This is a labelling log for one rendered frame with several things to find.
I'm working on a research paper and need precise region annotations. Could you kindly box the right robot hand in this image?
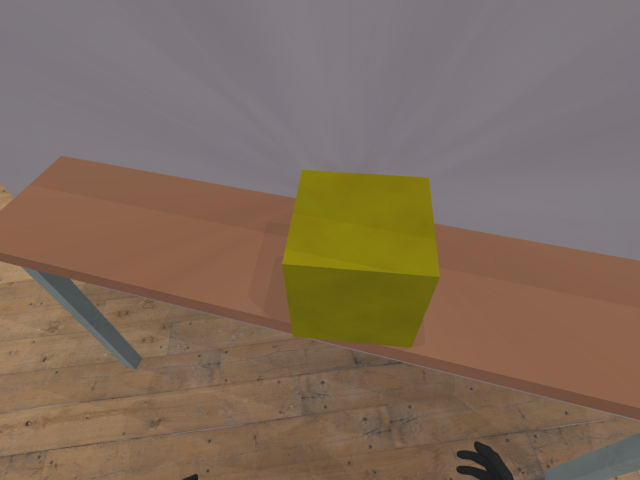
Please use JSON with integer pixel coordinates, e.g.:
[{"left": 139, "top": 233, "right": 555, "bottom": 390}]
[{"left": 456, "top": 441, "right": 514, "bottom": 480}]

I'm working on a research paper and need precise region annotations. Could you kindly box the carton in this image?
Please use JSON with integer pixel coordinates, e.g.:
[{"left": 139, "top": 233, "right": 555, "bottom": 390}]
[{"left": 282, "top": 170, "right": 440, "bottom": 348}]

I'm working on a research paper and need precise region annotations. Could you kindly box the table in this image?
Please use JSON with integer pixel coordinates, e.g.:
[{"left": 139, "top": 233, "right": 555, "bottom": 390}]
[{"left": 0, "top": 156, "right": 640, "bottom": 480}]

